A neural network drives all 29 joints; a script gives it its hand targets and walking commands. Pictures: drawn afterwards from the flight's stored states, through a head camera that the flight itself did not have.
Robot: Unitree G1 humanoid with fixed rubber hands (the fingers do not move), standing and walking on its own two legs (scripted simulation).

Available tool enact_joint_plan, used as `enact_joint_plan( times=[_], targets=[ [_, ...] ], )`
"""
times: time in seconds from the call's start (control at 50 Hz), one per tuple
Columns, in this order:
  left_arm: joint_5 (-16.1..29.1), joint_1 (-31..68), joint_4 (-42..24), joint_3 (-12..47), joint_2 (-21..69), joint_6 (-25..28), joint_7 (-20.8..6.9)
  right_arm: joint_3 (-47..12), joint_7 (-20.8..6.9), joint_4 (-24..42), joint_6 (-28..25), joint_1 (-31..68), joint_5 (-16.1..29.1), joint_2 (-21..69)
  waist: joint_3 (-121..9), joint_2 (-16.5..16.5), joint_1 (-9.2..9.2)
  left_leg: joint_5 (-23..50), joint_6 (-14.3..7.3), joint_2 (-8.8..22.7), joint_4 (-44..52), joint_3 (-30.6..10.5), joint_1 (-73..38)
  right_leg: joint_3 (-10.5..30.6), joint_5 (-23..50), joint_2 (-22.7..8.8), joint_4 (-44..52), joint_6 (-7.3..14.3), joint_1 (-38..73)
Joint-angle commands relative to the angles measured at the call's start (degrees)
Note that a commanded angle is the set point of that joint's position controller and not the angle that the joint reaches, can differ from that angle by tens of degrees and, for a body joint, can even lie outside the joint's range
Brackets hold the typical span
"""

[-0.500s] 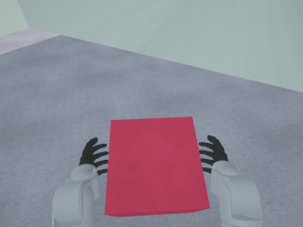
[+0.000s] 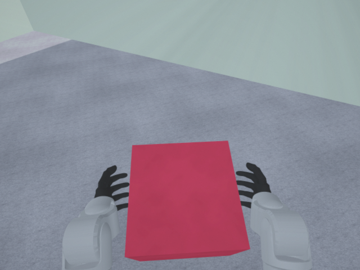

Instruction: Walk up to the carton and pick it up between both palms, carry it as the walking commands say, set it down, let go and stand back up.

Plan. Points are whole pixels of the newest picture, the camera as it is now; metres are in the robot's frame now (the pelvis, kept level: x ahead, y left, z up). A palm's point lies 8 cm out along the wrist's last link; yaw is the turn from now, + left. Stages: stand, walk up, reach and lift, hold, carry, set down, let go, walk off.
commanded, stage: carry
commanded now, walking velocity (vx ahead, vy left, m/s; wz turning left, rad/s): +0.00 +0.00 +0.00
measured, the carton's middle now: (182, 202) +0.30 +0.00 +0.00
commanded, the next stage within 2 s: hold in 0.42 s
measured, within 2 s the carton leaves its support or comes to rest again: neither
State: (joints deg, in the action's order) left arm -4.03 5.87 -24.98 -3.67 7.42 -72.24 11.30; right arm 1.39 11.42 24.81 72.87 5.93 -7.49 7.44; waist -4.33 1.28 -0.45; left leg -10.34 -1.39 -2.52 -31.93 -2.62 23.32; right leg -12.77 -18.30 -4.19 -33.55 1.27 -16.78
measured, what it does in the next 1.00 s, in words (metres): stands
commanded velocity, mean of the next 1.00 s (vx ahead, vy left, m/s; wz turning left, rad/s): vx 0.00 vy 0.00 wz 0.00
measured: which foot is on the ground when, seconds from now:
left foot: down 0.00-1.00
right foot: down 0.00-1.00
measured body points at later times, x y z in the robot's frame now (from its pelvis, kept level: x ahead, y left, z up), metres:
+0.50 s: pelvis +0.00 +0.00 +0.00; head -0.02 +0.00 +0.45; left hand +0.27 +0.16 +0.06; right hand +0.28 -0.15 +0.06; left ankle +0.07 +0.10 -0.73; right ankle +0.00 -0.10 -0.73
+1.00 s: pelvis +0.00 +0.00 +0.00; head -0.05 +0.01 +0.45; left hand +0.29 +0.14 +0.03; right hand +0.26 -0.17 +0.02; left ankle +0.07 +0.10 -0.73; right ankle +0.00 -0.10 -0.73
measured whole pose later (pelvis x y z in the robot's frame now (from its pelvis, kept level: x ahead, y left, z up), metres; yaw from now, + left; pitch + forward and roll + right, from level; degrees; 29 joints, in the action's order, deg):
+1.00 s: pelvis +0.00 +0.00 +0.00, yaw -2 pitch -7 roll +0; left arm -10.0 9.3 9.6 -9.6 7.2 -42.4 1.5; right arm 10.7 6.6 -14.8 40.9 8.9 -8.3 7.6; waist 0.8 -1.2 0.6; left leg -10.9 -1.1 -2.5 -29.7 -2.6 11.3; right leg -9.8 -17.6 -2.4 -30.3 1.7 -5.4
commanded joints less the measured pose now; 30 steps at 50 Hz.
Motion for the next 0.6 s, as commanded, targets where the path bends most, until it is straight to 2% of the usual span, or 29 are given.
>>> enact_joint_plan(
  times=[0.0,0.02,0.04,0.06,0.08,0.1,0.12,0.14,0.16,0.18,0.2,0.22,0.26,0.28,0.3,0.34,0.36,0.38,0.4,0.42,0.44,0.46,0.48,0.5,0.52,0.54,0.56,0.58],
  targets=[
    [22.2,27.9,-7.3,37.0,55.9,2.9,-13.9,-32.8,-12.9,9.8,-4.8,27.8,23.7,55.6,-16.5,-1.0,0.22,16.5,-3.1,7.1,2.8,-6.3,-3.5,6.6,4.4,-4.6,0.9,1.2,8.1],
    [21.7,28.3,-7.2,37.2,56.4,3.0,-13.9,-32.6,-13.2,8.3,-4.7,27.6,23.6,56.5,-16.3,-0.6,0.10,16.5,-3.6,7.2,2.5,-6.3,-3.0,6.6,3.6,-4.7,1.5,1.4,7.8],
    [21.0,26.2,-5.4,36.1,55.2,2.9,-13.9,-32.6,-13.1,8.1,-4.6,27.1,23.3,55.1,-15.3,-2.4,0.20,13.1,-3.6,6.2,1.8,-5.6,-1.9,7.5,2.0,-5.2,3.3,1.6,7.5],
    [21.5,26.9,-7.1,36.6,54.8,3.2,-13.9,-32.5,-13.0,8.5,-4.9,26.0,23.2,54.9,-15.7,-2.1,0.25,13.5,-3.5,5.7,0.7,-4.1,-2.4,7.9,4.4,-6.2,3.9,1.7,7.9],
    [21.3,26.4,-6.1,36.2,54.6,3.3,-14.1,-32.5,-13.0,7.7,-4.9,25.7,22.8,54.9,-15.9,-4.8,0.33,11.0,-3.3,5.1,0.0,-3.7,-1.5,8.7,6.9,-6.9,4.8,2.1,8.5],
    [21.3,27.1,-6.2,36.7,54.8,3.4,-14.1,-32.5,-13.0,7.9,-5.0,26.0,22.7,55.1,-16.0,-5.3,0.33,10.1,-3.0,4.8,0.0,-3.1,-1.9,8.5,9.8,-7.5,4.4,2.7,8.8],
    [21.1,28.0,-6.5,36.9,54.8,3.4,-14.0,-32.6,-13.3,6.9,-5.0,26.4,23.1,55.5,-15.4,-3.5,0.43,11.2,-2.6,5.1,1.0,-3.8,-2.0,7.8,9.7,-7.3,3.8,2.7,9.0],
    [22.5,28.8,-9.8,37.4,55.6,3.6,-13.7,-33.3,-12.9,10.0,-5.2,27.7,24.6,56.4,-15.8,-1.8,0.24,14.0,-3.0,5.7,0.8,-3.6,-2.4,6.9,11.2,-6.9,2.1,2.2,8.7],
    [22.1,28.1,-9.0,37.3,54.9,3.2,-13.7,-32.6,-13.0,10.3,-5.0,27.2,24.1,54.9,-17.2,0.2,0.09,15.7,-3.1,6.2,1.6,-4.8,-3.8,6.5,6.7,-6.1,1.2,1.6,8.5],
    [22.0,27.4,-8.1,37.1,55.3,3.0,-13.6,-32.9,-12.9,10.0,-4.9,27.8,24.2,55.3,-16.4,-1.0,0.06,17.2,-3.7,6.7,1.5,-5.4,-3.2,6.2,6.4,-5.4,0.9,1.7,7.9],
    [21.2,27.5,-7.0,36.9,54.3,3.0,-13.7,-32.1,-13.1,8.1,-4.7,26.5,23.1,54.2,-15.7,0.6,-0.02,15.1,-3.3,7.2,3.2,-6.5,-2.9,5.8,0.8,-4.5,0.7,1.5,6.7],
    [21.3,26.9,-6.7,36.8,54.5,3.0,-13.6,-31.9,-13.0,7.9,-4.6,25.8,22.9,54.1,-15.8,0.2,-0.03,14.9,-3.7,7.6,3.8,-7.1,-2.8,5.8,-1.2,-4.0,1.0,1.1,6.6],
    [20.8,28.3,-6.1,36.9,54.5,3.3,-14.0,-32.0,-13.5,7.0,-5.1,26.9,22.6,54.6,-13.2,0.0,0.11,7.5,-3.7,6.5,3.9,-6.0,-0.6,7.6,-3.1,-4.6,4.0,1.7,5.8],
    [20.5,28.2,-4.4,36.5,54.4,3.5,-14.1,-31.4,-13.6,4.9,-5.1,26.0,21.8,54.3,-13.5,-1.8,0.18,6.6,-3.2,6.2,4.4,-6.5,-0.2,8.0,-3.5,-4.7,4.5,1.9,5.9],
    [20.3,28.5,-5.6,36.5,54.0,3.6,-14.0,-32.1,-13.6,6.6,-5.3,27.5,22.6,54.3,-13.2,-2.0,0.26,8.5,-2.8,6.4,4.8,-6.9,-0.4,7.4,-1.7,-4.5,3.6,1.8,7.1],
    [21.1,27.9,-6.7,36.2,54.3,3.5,-13.7,-32.7,-13.2,8.9,-5.2,28.3,23.7,54.5,-14.0,-3.6,0.07,7.5,-2.9,5.9,3.7,-6.0,-0.7,8.3,-1.1,-5.4,5.0,1.9,6.7],
    [20.8,27.6,-5.3,36.2,54.5,3.5,-13.8,-32.2,-13.2,8.0,-5.4,27.9,23.0,54.2,-14.9,-2.4,0.02,7.8,-2.5,6.0,4.0,-6.0,-1.0,8.0,-1.8,-5.2,4.6,2.1,7.0],
    [21.6,28.8,-6.8,36.2,54.3,3.6,-13.6,-31.8,-12.9,8.5,-5.4,27.9,23.2,54.1,-14.6,-2.4,0.15,8.3,-2.6,6.2,4.7,-6.5,-1.4,7.7,-2.6,-4.8,4.3,1.8,7.2],
    [20.5,27.6,-4.6,35.6,53.3,3.5,-13.7,-30.9,-12.9,6.7,-5.3,26.9,22.1,52.7,-14.2,-1.3,0.13,9.8,-2.4,6.5,4.9,-7.3,-1.1,7.2,-1.7,-4.2,3.2,1.7,7.3],
    [0.4,16.5,15.5,15.5,33.2,12.1,-13.4,-10.8,-13.3,-13.4,-14.7,16.4,2.0,32.6,7.4,-5.3,0.14,-15.1,-3.1,-3.4,8.5,-2.7,-9.4,18.3,-11.2,4.8,14.2,3.0,1.2],
    [-0.4,20.7,35.6,2.2,14.8,16.5,-12.9,1.4,-12.1,-33.5,-19.2,20.2,1.2,16.6,3.6,-6.5,-0.15,-13.4,-2.2,-2.8,8.0,-3.0,-13.2,17.0,-11.2,4.3,13.1,3.1,0.3],
    [2.0,16.0,38.0,6.6,15.7,22.1,-12.6,-3.0,-11.5,-35.8,-24.9,16.5,2.7,16.7,0.4,-6.3,0.41,-8.7,-1.3,-1.4,7.8,-3.3,-16.7,17.0,-7.7,3.1,12.0,2.2,-0.7],
    [4.4,12.3,27.1,12.6,17.0,27.2,-12.7,-8.8,-11.8,-27.6,-29.6,13.1,5.2,18.4,-4.7,-3.4,0.56,1.8,0.1,-0.7,6.6,-2.7,-22.4,17.1,1.1,2.9,10.9,1.6,-1.3],
    [7.2,10.7,19.4,19.6,22.8,29.6,-13.5,-16.3,-12.1,-21.5,-32.1,11.9,8.7,24.5,-9.6,-3.5,0.55,12.2,1.0,-1.2,5.1,-2.4,-28.6,16.8,10.3,3.6,10.6,1.7,-2.2],
    [9.6,18.4,17.3,26.2,29.6,31.0,-15.0,-19.8,-12.3,-19.5,-33.6,16.6,10.1,30.7,-16.0,-4.4,2.63,18.0,1.5,-1.4,4.5,-2.8,-31.7,16.2,18.2,3.9,9.8,1.2,-0.2],
    [10.7,24.7,15.0,30.0,33.4,32.5,-16.7,-24.3,-12.9,-16.1,-34.6,21.2,11.6,35.6,-21.4,-4.4,3.06,22.4,1.0,-1.2,4.7,-3.2,-31.1,16.5,26.5,4.2,8.5,0.4,5.8],
    [12.3,28.5,11.7,33.1,37.1,34.4,-18.0,-29.2,-14.2,-12.6,-36.2,25.4,14.2,40.4,-27.3,-3.6,2.25,25.6,0.8,-0.8,4.5,-3.7,-31.5,16.6,30.2,5.0,7.3,-0.5,10.1],
    [12.3,28.1,10.8,34.2,39.3,35.0,-19.0,-31.8,-14.9,-10.8,-36.7,25.9,15.3,43.9,-27.8,-3.2,1.63,25.8,0.4,-1.5,4.2,-3.4,-31.0,17.0,31.3,5.1,7.4,-1.1,10.6]
  ],
)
